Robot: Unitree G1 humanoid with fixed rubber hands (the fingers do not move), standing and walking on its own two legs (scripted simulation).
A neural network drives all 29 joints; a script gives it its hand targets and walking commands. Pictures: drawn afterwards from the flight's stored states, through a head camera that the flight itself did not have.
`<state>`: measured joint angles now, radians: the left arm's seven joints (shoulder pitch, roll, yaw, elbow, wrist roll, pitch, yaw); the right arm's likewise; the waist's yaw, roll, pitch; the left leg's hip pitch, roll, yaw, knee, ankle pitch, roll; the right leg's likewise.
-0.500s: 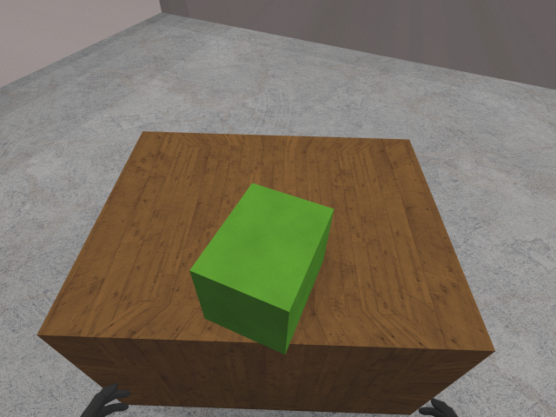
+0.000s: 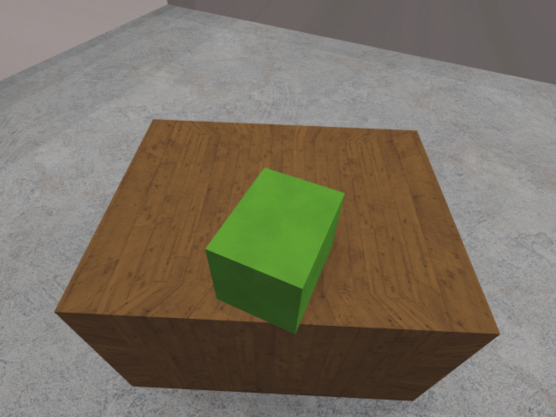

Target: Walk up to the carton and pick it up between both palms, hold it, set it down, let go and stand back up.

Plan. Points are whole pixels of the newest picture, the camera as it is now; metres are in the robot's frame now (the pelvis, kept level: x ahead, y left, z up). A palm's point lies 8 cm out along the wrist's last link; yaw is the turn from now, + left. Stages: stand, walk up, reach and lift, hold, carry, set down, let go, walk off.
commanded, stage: stand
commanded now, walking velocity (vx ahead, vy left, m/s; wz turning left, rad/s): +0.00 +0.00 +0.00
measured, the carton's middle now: (279, 247) +0.46 -0.01 -0.11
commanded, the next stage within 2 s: none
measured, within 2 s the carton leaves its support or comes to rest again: neither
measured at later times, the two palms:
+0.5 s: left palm out of the picture +0.08 +0.24 -0.10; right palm out of the picture +0.07 -0.27 -0.12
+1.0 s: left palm out of the picture +0.08 +0.25 -0.10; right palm out of the picture +0.08 -0.27 -0.11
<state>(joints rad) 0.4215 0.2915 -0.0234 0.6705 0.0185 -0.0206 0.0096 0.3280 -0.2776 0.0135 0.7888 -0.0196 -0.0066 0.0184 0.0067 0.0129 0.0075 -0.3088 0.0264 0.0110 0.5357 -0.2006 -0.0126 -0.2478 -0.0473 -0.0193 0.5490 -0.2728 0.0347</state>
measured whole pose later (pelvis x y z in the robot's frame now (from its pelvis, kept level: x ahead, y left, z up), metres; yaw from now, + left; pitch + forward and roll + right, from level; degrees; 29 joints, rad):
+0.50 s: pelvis +0.02 -0.01 +0.00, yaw +0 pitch -2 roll +0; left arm 0.40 0.28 -0.03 0.69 0.01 -0.02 0.01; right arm 0.34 -0.28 0.02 0.79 -0.02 0.00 0.01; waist 0.00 0.01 0.01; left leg -0.28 0.04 0.00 0.53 -0.22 -0.03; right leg -0.22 -0.03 -0.03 0.54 -0.30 0.02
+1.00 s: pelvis +0.03 -0.01 +0.00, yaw +0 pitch -2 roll +0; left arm 0.38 0.27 -0.02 0.72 0.01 -0.01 0.01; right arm 0.33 -0.28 0.02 0.80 -0.02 0.00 0.00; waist 0.00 0.01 0.02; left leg -0.25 0.04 0.01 0.51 -0.23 -0.03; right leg -0.19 -0.03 -0.03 0.52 -0.30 0.02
